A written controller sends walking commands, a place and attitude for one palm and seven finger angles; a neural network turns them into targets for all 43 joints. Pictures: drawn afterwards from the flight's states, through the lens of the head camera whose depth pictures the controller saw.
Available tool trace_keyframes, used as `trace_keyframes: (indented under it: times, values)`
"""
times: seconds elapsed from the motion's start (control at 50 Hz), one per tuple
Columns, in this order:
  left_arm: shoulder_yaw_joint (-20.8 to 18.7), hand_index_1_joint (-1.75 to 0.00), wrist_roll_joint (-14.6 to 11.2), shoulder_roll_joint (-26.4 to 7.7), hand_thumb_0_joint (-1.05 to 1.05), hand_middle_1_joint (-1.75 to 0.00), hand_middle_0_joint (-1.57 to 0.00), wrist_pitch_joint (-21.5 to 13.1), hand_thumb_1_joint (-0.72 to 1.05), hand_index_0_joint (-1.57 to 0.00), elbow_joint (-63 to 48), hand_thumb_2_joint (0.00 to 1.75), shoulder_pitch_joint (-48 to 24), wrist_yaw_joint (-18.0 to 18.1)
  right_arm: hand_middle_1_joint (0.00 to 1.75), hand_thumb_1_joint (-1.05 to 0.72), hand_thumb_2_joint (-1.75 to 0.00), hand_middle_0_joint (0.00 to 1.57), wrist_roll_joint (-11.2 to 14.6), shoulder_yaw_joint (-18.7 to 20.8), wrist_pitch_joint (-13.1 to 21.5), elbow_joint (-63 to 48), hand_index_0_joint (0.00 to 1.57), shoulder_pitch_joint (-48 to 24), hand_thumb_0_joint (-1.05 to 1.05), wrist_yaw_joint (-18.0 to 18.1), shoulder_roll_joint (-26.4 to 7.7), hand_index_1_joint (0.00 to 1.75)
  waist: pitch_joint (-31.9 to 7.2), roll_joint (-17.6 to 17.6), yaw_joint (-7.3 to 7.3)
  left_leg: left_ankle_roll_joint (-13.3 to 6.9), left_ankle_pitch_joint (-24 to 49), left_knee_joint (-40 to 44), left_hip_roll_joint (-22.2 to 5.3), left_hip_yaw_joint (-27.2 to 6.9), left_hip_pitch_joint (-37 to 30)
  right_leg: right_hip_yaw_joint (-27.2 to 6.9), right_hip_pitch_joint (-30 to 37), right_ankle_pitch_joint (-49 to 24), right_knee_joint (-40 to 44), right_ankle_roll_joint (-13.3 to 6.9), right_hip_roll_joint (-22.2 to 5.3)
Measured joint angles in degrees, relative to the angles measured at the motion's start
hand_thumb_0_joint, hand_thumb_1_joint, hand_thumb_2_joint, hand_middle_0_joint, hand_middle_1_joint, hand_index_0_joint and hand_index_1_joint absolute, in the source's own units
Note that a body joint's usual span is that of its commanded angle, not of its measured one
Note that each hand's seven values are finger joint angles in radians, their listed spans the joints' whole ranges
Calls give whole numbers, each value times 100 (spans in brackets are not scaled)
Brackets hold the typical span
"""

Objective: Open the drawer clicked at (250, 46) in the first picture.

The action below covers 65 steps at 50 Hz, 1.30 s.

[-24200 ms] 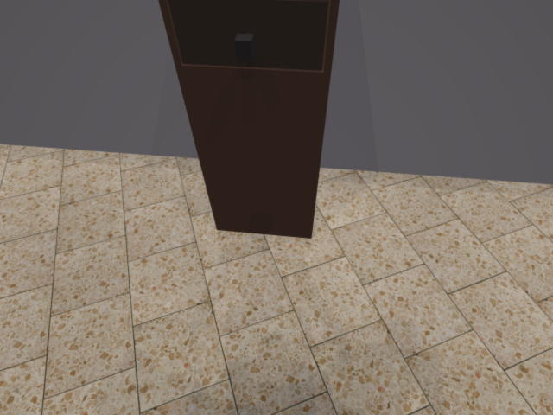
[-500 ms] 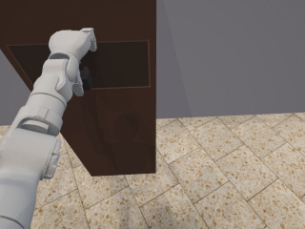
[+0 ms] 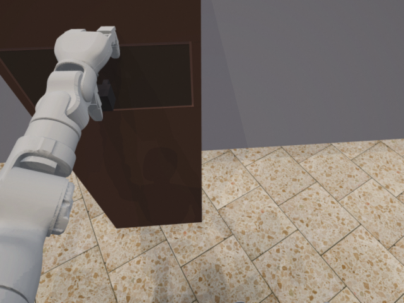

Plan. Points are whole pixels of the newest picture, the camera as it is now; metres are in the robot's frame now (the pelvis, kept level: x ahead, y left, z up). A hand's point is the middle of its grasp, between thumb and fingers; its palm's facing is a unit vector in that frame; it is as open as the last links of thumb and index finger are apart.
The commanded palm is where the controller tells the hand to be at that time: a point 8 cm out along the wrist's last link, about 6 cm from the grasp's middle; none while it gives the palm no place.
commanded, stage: lower the fingers behind the handle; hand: left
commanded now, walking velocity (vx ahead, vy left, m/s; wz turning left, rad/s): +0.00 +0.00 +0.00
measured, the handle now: (103, 92) +0.54 +0.20 +0.13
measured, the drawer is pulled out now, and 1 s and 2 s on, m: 0.00 0.00 0.00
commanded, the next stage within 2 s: lift the fingers back up to retry in 0.38 s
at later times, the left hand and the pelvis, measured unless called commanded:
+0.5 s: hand (95, 74) +0.51 +0.19 +0.19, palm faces +0.10 +0.02 -1.00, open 13.5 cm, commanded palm +0.50 +0.23 +0.17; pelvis +0.01 +0.00 +0.00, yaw +0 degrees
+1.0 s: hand (95, 72) +0.51 +0.19 +0.20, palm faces +0.04 +0.02 -1.00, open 13.5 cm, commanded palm +0.50 +0.22 +0.24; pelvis +0.02 +0.00 +0.00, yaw +0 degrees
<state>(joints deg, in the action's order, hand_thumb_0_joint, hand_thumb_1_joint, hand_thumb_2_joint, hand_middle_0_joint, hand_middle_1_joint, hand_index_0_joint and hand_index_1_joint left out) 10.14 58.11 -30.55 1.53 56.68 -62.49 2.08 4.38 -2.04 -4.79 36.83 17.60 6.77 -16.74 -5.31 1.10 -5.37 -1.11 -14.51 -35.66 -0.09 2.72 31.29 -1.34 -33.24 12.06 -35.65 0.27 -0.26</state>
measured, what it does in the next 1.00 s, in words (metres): stands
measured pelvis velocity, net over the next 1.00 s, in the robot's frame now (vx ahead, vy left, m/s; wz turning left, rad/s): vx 0.02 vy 0.00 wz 0.01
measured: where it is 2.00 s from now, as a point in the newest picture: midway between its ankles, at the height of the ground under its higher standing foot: outside the picture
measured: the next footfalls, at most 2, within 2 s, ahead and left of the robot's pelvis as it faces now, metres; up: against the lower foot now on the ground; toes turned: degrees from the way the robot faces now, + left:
none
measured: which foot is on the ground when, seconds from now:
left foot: down 0.00-1.00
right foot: down 0.00-1.00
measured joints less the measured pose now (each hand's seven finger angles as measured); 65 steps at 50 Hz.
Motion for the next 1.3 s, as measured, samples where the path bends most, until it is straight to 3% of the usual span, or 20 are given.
trace_keyframes:
  times: [0.48, 0.72, 1.06, 1.3]
  values:
    - [243, -136, -84, 148, 0, -130, -40, 182, -49, -31, -395, 30, 78, -114, 30, -91, -90, 20, 35, -96, -67, -37, 20, -238, 1, 74, 38, 30, -11, -23, 148, -12, -26, -35, 52, -50, -47, 17, 65, 93, -35, 30, -33]
    - [199, -136, -90, 188, 0, -128, -40, 157, -49, -32, -248, 30, 76, -188, 30, -91, -90, 20, 8, -52, -90, -73, 20, -167, 1, 19, 67, 30, -53, 55, 154, 15, -68, -57, 35, -89, -104, 56, 141, 131, -34, 13, -17]
    - [-177, -130, -146, 45, 0, -124, -41, -112, -49, -35, -285, 30, 347, -403, 30, -91, -90, 20, 0, 46, -46, 113, 20, 38, 1, -57, 87, 30, 56, 259, 151, 42, -12, 214, 6, -86, -464, 52, 465, 101, 179, -20, 17]
    - [-128, -124, -206, 62, 0, -123, -43, -283, -49, -38, -445, 30, 456, -445, 30, -91, -90, 20, 26, 60, 33, 151, 20, -177, 1, -37, 40, 30, 102, 244, 249, 69, 24, 417, 4, -135, -693, 100, 706, 89, 368, -39, 19]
